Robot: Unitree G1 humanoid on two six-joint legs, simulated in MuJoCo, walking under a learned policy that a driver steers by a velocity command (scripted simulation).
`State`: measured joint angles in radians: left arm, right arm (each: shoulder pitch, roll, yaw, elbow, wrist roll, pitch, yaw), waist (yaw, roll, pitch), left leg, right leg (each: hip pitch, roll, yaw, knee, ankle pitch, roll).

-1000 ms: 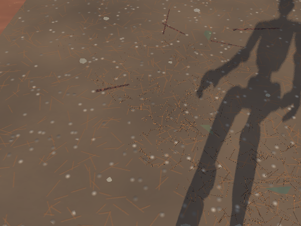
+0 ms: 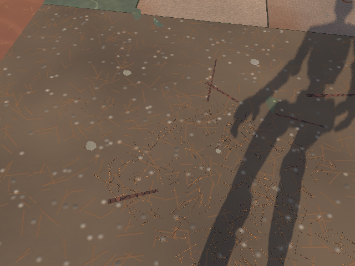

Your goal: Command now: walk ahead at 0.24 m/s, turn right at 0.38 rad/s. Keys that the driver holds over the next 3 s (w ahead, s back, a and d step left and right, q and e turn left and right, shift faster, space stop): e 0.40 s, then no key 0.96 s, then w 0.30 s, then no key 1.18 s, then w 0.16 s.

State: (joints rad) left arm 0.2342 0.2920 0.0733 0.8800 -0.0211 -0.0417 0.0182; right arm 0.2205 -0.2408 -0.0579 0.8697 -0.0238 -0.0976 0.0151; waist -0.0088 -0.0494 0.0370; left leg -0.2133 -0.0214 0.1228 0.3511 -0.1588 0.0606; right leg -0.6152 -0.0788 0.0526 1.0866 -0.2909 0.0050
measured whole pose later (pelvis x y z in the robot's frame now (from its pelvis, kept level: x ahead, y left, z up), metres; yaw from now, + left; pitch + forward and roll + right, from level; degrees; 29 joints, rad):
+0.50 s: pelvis +0.12 -0.03 -0.01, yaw -16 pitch +3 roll +1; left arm 0.17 0.29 0.08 0.68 0.01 0.01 0.01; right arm 0.07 -0.30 -0.07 0.81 0.00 0.00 -0.04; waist 0.02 0.02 0.05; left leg -0.55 0.02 -0.06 0.99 -0.41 -0.06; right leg -0.41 0.06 0.06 0.45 -0.10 -0.07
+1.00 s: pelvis +0.16 +0.00 -0.01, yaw -19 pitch +0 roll +0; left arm 0.19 0.26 0.06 0.76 0.01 0.03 0.02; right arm 0.16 -0.23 -0.03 0.87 -0.01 -0.03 0.00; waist -0.01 0.00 0.02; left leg -0.24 0.01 0.00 0.54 -0.29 -0.01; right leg -0.25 0.00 0.06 0.53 -0.28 0.02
